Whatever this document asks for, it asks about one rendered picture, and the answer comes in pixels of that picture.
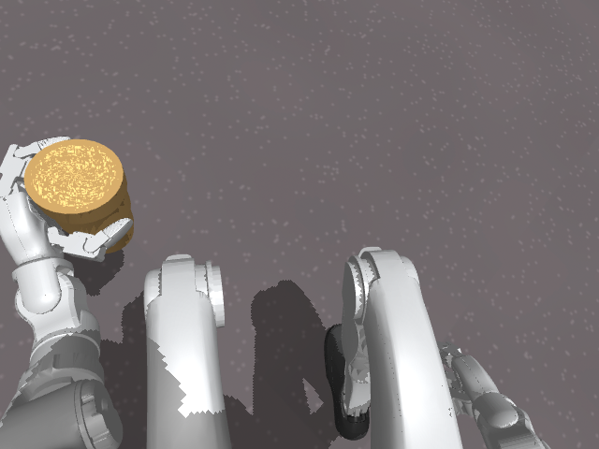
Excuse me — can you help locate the right robot hand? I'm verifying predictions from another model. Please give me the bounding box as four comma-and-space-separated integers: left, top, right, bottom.
437, 341, 500, 417

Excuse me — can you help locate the right robot foot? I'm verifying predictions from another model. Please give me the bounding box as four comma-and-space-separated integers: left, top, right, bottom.
324, 325, 370, 441

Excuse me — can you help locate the left robot hand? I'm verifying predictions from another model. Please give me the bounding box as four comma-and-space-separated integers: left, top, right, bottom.
0, 137, 133, 267

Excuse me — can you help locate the right robot arm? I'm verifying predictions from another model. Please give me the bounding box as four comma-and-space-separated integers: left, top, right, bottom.
472, 392, 551, 449

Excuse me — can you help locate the cup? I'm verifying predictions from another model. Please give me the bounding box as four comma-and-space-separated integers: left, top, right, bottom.
24, 139, 134, 253

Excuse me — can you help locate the left robot arm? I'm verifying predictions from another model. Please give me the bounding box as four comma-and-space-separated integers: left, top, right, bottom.
0, 256, 123, 449

